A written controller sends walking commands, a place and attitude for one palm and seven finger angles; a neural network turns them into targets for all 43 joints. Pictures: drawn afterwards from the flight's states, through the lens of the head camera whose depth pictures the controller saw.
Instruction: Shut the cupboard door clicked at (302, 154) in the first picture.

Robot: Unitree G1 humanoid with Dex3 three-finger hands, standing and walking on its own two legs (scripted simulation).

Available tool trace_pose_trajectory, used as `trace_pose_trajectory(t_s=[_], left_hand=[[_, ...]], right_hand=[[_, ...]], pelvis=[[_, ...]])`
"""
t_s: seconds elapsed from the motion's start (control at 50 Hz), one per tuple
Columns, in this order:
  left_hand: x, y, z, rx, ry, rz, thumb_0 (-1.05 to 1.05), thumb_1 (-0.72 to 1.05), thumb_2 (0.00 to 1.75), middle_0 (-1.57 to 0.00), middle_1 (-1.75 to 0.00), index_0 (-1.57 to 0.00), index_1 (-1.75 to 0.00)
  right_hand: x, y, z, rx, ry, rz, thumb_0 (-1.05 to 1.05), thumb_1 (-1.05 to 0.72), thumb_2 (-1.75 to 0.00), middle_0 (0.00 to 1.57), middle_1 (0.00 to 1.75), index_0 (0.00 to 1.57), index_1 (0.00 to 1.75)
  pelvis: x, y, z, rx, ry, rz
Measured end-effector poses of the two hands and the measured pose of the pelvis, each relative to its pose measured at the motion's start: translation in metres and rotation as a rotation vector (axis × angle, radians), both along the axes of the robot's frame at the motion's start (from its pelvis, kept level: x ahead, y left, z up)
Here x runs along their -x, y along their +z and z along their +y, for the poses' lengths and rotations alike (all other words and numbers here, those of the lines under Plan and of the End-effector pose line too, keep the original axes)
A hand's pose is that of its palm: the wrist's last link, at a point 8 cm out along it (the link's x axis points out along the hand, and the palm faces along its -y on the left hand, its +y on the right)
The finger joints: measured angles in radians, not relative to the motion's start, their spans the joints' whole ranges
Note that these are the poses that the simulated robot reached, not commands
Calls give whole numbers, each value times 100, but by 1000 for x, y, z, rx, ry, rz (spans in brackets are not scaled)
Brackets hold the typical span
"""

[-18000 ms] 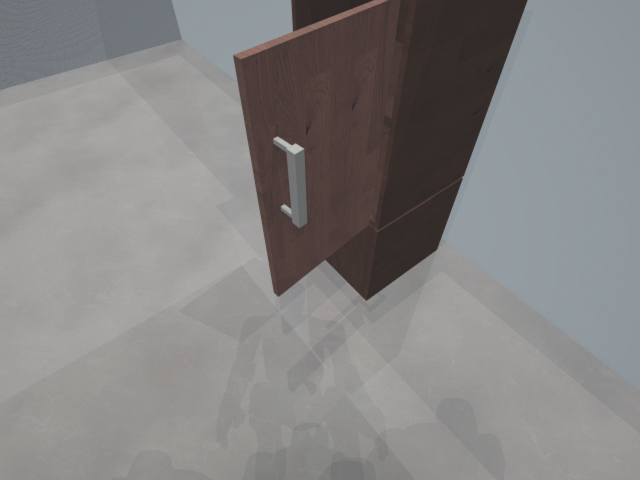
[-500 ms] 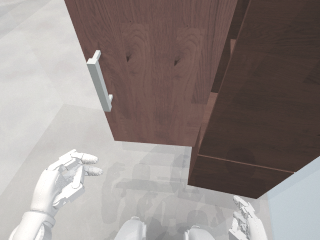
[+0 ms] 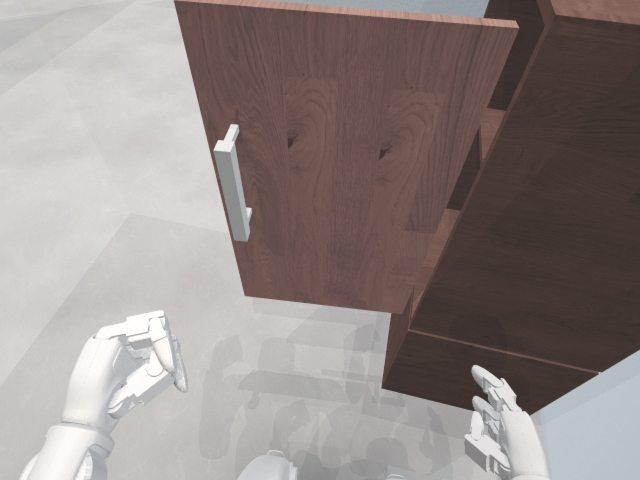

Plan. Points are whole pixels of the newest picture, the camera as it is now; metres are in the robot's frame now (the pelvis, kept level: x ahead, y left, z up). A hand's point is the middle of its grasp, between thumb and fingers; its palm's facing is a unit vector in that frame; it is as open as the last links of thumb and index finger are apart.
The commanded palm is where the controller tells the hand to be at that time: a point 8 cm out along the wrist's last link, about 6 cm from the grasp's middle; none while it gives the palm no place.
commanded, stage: raise the hand and make a fist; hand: left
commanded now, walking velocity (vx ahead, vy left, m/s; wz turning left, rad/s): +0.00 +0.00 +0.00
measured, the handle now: (237, 186) +0.48 +0.16 +0.08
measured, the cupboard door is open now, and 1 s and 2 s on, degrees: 97 97 97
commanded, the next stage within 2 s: bring the fist close to the handle in 0.66 s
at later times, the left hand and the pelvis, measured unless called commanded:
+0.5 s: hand (176, 359) +0.22 +0.17 +0.09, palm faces -0.04 -1.00 -0.04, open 3.1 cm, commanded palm +0.20 +0.23 +0.09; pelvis +0.00 -0.01 +0.01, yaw +0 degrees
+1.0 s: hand (195, 334) +0.25 +0.16 +0.09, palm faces -0.05 -1.00 -0.05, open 3.1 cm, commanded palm +0.24 +0.21 +0.09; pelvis +0.00 -0.02 +0.01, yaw +0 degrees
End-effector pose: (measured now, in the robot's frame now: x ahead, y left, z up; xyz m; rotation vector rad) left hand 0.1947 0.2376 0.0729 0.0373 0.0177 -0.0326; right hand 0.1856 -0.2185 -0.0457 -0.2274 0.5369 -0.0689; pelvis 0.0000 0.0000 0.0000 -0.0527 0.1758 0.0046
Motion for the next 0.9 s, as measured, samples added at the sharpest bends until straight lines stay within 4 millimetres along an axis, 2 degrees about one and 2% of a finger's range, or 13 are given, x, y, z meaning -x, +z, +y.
trace_pose_trajectory(t_s=[0.08,0.18,0.32,0.48,0.62,0.78,0.9], left_hand=[[-2,4,1,-2,-1,3,2,90,90,-123,-144,-124,-143],[-6,14,1,-9,-2,-12,2,90,90,-127,-148,-128,-147],[-11,21,-1,-9,-11,-12,2,90,90,-129,-150,-130,-150],[-10,19,-10,-5,-13,-3,2,90,90,-129,-150,-130,-150],[-7,18,-16,-9,-10,-17,2,90,90,-129,-150,-130,-150],[-6,19,-19,-18,-7,-11,2,90,90,-130,-150,-130,-150],[-17,19,-19,-16,-5,-28,2,90,90,-130,-150,-130,-150]], right_hand=[[-1,2,6,-14,21,3,1,-91,-90,20,30,21,30],[6,-1,4,-22,21,29,1,-91,-90,20,30,21,30],[23,-5,-10,-16,-13,72,1,-91,-90,20,30,21,30],[35,-5,-29,0,-50,81,2,-91,-90,20,30,21,30],[34,-6,-36,3,-58,69,2,-91,-90,20,30,21,30],[28,-6,-33,-18,-51,50,2,-91,-90,20,30,21,30],[24,-9,-31,-19,-37,52,2,-91,-90,20,30,21,30]], pelvis=[[-1,3,-1,1,3,-10],[-2,7,-3,-1,5,-23],[-2,11,-7,-9,2,-37],[0,12,-13,-19,-4,-39],[2,11,-17,-22,-5,-40],[1,11,-20,-25,-4,-39],[1,10,-21,-25,1,-32]])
